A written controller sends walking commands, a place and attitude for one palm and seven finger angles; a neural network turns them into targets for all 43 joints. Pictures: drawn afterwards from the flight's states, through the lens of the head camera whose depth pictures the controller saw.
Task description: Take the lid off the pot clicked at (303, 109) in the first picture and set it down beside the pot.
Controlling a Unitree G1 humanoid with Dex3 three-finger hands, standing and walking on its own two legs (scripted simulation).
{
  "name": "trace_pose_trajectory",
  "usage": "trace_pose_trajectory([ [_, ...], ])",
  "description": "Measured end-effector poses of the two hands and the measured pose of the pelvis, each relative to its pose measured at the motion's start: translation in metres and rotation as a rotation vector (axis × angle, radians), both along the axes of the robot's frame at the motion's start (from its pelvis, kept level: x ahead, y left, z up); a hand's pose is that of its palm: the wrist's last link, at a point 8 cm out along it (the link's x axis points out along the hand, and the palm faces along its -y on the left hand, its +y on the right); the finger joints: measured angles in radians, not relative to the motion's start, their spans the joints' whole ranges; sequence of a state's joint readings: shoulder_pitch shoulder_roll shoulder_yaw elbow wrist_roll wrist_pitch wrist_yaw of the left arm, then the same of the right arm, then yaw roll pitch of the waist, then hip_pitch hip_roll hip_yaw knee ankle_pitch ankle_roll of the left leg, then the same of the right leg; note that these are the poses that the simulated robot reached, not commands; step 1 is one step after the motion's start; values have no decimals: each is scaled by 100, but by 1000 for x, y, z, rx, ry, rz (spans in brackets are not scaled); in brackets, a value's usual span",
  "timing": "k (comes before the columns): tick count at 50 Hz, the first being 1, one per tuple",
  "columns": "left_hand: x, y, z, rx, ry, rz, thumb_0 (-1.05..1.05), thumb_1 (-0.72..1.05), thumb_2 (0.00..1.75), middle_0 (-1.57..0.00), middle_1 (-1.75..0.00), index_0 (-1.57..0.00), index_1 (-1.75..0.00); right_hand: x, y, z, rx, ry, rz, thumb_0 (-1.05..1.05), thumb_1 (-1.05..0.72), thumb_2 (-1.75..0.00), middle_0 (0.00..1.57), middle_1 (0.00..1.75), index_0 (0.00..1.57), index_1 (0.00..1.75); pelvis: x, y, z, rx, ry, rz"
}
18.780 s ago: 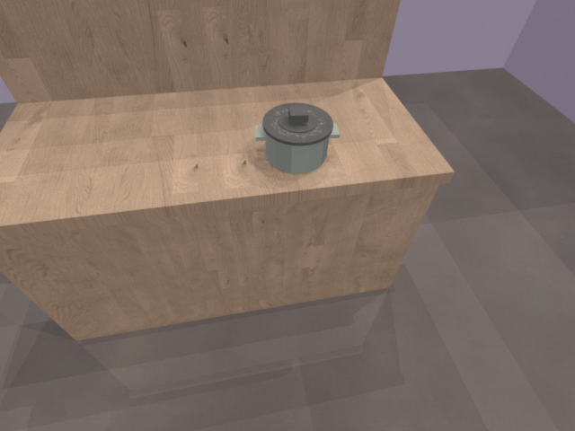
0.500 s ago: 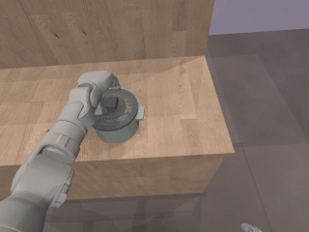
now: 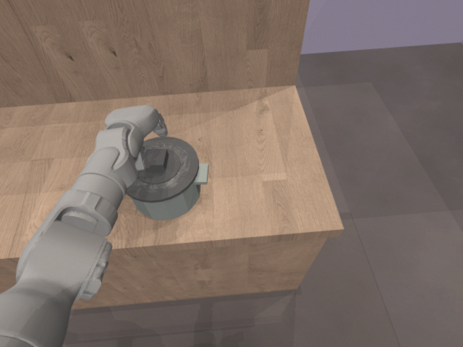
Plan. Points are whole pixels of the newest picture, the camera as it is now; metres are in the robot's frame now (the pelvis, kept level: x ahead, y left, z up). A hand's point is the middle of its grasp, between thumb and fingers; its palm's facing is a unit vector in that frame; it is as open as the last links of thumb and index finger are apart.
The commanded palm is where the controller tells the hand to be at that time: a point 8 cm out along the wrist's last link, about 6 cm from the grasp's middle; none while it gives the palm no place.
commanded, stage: move the open hand above the knob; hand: left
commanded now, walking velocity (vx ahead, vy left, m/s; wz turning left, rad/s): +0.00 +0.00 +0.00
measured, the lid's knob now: (156, 159) +0.49 +0.15 +0.01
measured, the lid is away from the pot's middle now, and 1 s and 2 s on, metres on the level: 0.00 0.00 0.01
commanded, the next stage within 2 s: lower the open fingers around the knob in 0.34 s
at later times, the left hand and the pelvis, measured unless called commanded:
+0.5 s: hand (147, 143) +0.47 +0.15 +0.08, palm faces -0.35 -0.06 -0.94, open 10.2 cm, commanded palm +0.46 +0.14 +0.14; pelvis +0.00 +0.00 +0.00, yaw +0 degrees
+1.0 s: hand (152, 158) +0.45 +0.14 +0.05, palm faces -0.37 -0.05 -0.93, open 10.2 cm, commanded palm +0.46 +0.14 +0.10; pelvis -0.01 -0.01 +0.00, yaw +0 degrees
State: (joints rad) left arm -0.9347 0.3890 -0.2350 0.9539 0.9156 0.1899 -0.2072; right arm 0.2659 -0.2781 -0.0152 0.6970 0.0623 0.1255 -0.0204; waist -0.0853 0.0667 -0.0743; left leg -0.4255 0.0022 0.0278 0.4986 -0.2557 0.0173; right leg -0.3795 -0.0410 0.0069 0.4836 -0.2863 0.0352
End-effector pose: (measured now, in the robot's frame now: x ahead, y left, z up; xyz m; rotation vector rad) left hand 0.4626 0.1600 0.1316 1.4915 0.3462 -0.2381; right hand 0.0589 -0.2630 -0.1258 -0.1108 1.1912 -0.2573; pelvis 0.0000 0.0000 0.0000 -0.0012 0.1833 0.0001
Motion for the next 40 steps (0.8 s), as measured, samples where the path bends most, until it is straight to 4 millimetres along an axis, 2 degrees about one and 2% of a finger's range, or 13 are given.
trace_pose_trajectory([
  [3,-5,0,-4,-5,16,-15,0,-25,131,-82,-8,-82,-8,9,3,1,-2,-24,12,1,-90,-90,20,30,20,30,-2,1,0,-1,-6,5],
  [11,-3,-4,7,5,-24,-12,0,-25,131,-82,-8,-83,-8,24,9,3,-5,-74,39,1,-90,-90,20,30,20,30,-6,2,-1,1,-3,12],
  [17,-1,-9,2,8,1,-11,0,-25,131,-82,-8,-82,-8,17,8,1,-6,-58,31,1,-90,-90,20,30,20,30,-7,2,-1,1,5,9],
  [24,4,-12,9,-4,-21,-16,0,-25,131,-82,-8,-82,-8,-1,4,0,-14,-26,-2,1,-90,-90,20,30,20,30,-4,2,-1,2,3,-1],
  [29,1,-12,-1,12,9,-7,0,-25,131,-82,-8,-82,-8,-11,1,-2,-8,6,-9,1,-90,-90,20,30,20,30,-5,0,-1,2,6,-3],
  [34,-6,-19,-10,-20,16,-49,0,-25,131,-82,-8,-82,-8,-11,-1,-1,-17,6,-12,1,-90,-90,20,30,20,30,-4,-1,0,1,0,-3],
  [40,-7,-17,-13,10,-10,-31,0,-25,131,-82,-8,-82,-8,-6,-2,0,-22,-14,-11,1,-90,-90,20,30,20,30,-7,-3,-1,1,1,-2],
])
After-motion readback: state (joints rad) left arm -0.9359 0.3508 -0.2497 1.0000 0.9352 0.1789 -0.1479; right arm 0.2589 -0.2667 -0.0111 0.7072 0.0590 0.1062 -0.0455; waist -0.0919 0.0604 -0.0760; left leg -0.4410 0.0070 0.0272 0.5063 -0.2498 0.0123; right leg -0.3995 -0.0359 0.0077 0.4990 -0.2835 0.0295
